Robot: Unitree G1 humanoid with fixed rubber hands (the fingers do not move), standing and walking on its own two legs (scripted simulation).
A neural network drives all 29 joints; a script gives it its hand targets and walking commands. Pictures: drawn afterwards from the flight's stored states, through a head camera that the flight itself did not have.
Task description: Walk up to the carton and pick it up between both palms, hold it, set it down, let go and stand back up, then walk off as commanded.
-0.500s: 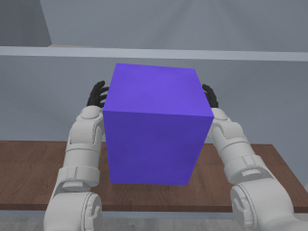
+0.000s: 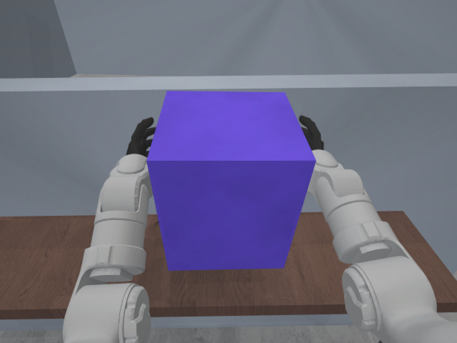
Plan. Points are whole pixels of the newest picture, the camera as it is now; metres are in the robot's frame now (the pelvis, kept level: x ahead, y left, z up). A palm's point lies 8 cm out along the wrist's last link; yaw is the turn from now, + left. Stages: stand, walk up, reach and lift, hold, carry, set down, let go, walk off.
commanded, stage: reach and lift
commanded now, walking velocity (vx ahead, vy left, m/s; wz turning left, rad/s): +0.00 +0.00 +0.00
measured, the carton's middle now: (226, 181) +0.37 +0.03 +0.18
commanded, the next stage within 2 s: hold in 0.18 s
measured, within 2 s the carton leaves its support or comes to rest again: neither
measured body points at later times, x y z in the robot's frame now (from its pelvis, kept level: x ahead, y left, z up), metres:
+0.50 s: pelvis +0.00 +0.00 +0.00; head -0.11 -0.01 +0.44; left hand +0.36 +0.16 +0.25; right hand +0.38 -0.14 +0.23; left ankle +0.02 +0.14 -0.75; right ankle +0.02 -0.14 -0.75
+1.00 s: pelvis +0.00 +0.00 +0.00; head -0.10 +0.02 +0.44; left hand +0.37 +0.18 +0.25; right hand +0.38 -0.12 +0.25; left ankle +0.02 +0.14 -0.75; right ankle +0.02 -0.14 -0.75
